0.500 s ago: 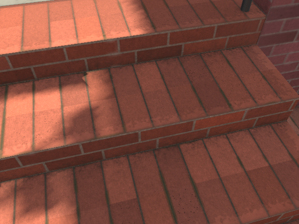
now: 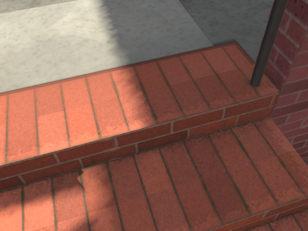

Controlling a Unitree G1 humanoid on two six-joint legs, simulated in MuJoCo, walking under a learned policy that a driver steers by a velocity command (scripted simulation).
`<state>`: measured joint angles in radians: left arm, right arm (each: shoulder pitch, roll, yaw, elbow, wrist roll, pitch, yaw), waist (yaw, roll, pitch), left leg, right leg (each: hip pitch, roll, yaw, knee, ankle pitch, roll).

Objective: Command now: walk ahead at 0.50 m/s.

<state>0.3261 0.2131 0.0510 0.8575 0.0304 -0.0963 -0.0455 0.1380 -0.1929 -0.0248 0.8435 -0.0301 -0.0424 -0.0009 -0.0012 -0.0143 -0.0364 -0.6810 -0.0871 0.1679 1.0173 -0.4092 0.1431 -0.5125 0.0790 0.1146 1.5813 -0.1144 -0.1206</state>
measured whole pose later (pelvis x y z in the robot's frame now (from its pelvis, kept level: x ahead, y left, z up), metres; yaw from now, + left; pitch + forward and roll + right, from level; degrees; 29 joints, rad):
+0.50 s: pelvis +0.37 -0.06 +0.08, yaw +2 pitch +7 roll -4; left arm -0.14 0.07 -0.09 0.58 0.03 -0.01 -0.06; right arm 0.63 -0.10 0.01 1.12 -0.09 -0.11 0.10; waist -0.05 0.04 -0.07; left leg 0.11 0.07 -0.03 0.38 -0.23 0.07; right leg -1.03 0.03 -0.15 1.25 -0.32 -0.13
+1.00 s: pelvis +0.68 -0.04 +0.23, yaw +16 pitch +6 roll +2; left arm 0.54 0.07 -0.07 1.15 0.12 -0.11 -0.07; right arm -0.10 -0.09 0.07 0.76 -0.01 0.00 0.10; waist 0.07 -0.06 -0.14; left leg -1.26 0.06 0.10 1.57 -0.21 0.19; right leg 0.07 -0.04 -0.28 0.21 -0.37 -0.02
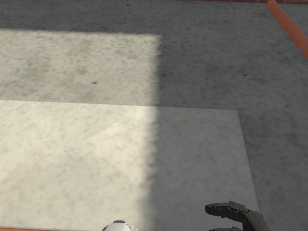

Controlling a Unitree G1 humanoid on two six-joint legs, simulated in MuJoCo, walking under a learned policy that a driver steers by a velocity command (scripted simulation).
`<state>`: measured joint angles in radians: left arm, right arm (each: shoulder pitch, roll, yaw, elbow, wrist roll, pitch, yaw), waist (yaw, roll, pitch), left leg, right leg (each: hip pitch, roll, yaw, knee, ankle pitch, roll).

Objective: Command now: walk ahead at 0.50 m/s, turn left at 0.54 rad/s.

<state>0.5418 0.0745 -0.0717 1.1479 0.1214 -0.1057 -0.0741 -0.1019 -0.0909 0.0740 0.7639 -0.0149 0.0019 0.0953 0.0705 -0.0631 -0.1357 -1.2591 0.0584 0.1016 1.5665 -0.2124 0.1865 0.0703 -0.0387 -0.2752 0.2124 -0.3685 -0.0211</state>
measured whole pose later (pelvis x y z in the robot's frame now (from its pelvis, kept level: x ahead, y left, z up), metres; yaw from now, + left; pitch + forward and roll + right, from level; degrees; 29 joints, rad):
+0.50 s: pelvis +0.33 -0.02 +0.13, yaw +18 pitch +5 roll +2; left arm -0.05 0.20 -0.03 0.77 0.03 -0.11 0.00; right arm 0.34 -0.21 -0.05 0.96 -0.04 -0.15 0.07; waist -0.08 -0.01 -0.13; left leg -0.29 -0.10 -0.21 0.80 -0.50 0.03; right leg -0.56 -0.06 -0.01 0.68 -0.20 -0.01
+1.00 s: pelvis +0.55 +0.06 +0.14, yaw +36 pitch +3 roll -1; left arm 0.41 0.23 0.07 1.01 -0.02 -0.07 0.04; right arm -0.06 -0.20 -0.05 0.72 0.04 -0.01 0.05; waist 0.09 0.03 0.01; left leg -0.56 0.02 0.06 0.58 -0.16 0.14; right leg 0.08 -0.07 -0.35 0.37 -0.45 0.04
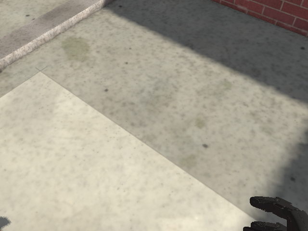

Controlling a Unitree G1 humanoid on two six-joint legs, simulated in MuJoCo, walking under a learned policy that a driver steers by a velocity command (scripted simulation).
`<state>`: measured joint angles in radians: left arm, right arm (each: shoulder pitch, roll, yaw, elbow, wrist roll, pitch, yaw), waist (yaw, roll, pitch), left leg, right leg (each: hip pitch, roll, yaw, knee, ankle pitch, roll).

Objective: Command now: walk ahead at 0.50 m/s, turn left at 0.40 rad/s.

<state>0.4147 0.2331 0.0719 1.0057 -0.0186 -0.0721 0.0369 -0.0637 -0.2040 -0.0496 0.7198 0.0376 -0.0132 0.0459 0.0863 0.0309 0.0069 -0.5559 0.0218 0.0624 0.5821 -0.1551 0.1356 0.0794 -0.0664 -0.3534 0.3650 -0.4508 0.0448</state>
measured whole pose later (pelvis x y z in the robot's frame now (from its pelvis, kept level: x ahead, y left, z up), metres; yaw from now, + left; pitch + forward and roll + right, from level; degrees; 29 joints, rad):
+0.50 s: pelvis +0.27 -0.04 +0.00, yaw +4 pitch +4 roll +2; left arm 0.04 0.23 0.05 0.84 0.00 -0.10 -0.02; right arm 0.34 -0.25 -0.09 0.88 0.02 -0.06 -0.01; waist -0.05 -0.02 -0.03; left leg -0.11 0.00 -0.01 0.51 -0.45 -0.01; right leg -0.51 -0.04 -0.03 0.56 -0.13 -0.04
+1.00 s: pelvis +0.52 -0.03 +0.02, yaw +3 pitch +4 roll -1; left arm 0.38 0.23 0.06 0.97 -0.01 -0.07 0.01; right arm -0.02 -0.21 -0.06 0.76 0.02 -0.07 0.02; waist 0.10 0.03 0.00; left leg -0.61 0.06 0.01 0.56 0.00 0.04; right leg 0.02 0.04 -0.03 0.25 -0.34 -0.03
